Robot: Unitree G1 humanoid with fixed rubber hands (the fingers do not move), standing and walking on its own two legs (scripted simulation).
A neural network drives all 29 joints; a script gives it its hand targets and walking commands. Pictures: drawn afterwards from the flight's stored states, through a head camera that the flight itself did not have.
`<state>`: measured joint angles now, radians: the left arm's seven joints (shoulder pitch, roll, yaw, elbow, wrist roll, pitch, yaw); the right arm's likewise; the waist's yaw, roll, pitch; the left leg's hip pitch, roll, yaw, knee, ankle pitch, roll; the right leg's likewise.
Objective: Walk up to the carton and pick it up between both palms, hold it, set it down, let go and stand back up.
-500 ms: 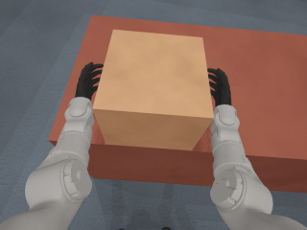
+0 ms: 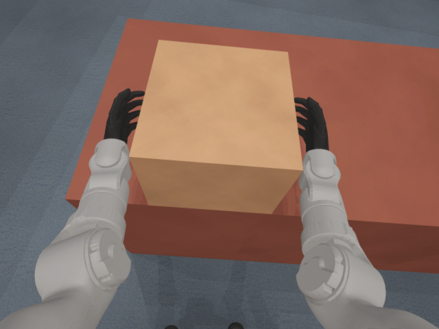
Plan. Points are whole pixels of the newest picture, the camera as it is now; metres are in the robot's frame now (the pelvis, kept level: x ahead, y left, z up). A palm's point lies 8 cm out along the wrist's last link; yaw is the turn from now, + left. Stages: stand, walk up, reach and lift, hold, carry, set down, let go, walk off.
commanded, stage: set down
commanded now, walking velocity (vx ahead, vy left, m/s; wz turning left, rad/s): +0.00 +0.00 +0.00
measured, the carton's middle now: (217, 130) +0.50 -0.01 -0.02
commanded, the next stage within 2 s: none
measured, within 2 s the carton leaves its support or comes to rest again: neither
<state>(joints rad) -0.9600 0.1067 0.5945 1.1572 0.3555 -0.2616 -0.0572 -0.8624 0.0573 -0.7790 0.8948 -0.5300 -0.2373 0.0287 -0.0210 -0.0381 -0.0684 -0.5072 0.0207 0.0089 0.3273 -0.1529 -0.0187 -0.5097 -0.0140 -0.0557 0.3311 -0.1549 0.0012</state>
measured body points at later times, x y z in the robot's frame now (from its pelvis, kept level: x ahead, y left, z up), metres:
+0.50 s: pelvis -0.02 +0.00 -0.03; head +0.10 +0.02 +0.41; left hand +0.48 +0.22 +0.04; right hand +0.46 -0.22 +0.04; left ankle -0.02 +0.13 -0.74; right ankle -0.02 -0.11 -0.74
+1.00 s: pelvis -0.04 +0.00 -0.03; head +0.08 +0.01 +0.40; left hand +0.48 +0.22 +0.08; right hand +0.47 -0.23 +0.09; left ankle -0.02 +0.13 -0.74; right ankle -0.02 -0.11 -0.74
